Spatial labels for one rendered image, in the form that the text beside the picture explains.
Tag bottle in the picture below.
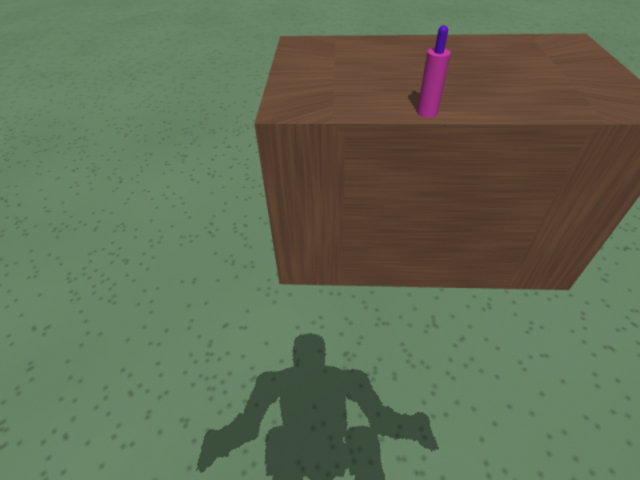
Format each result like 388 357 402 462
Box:
417 25 451 118

